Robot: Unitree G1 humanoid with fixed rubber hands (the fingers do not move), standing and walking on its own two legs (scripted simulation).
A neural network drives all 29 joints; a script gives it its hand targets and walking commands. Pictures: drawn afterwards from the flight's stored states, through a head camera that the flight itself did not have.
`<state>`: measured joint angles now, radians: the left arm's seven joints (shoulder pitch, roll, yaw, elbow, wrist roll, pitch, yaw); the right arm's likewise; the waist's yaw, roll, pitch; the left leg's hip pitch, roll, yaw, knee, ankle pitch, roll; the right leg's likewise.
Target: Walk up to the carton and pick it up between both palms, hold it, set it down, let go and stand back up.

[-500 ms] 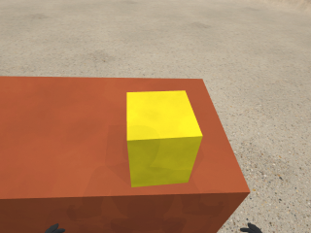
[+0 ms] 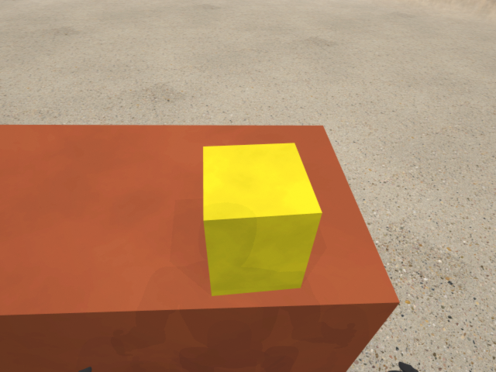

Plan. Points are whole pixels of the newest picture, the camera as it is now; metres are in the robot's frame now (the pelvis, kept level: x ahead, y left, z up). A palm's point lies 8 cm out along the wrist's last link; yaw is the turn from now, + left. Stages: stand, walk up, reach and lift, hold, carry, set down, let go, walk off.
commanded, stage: stand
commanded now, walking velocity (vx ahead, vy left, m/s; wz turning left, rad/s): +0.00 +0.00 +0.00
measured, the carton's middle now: (253, 219) +0.45 +0.02 -0.02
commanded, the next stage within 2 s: none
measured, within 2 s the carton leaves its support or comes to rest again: neither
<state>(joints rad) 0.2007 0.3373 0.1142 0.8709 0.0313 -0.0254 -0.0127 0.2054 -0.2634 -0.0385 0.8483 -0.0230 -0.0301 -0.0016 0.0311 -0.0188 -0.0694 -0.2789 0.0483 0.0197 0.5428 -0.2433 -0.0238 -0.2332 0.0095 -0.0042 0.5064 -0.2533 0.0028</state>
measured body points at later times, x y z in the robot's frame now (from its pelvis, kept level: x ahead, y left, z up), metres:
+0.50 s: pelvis +0.00 +0.00 +0.00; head -0.02 +0.01 +0.45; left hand +0.09 +0.31 -0.11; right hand +0.12 -0.27 -0.11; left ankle +0.03 +0.13 -0.73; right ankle +0.01 -0.12 -0.73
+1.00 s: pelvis -0.01 -0.01 +0.00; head -0.02 +0.00 +0.45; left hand +0.08 +0.30 -0.11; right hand +0.12 -0.28 -0.11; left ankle +0.03 +0.13 -0.73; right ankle +0.01 -0.12 -0.73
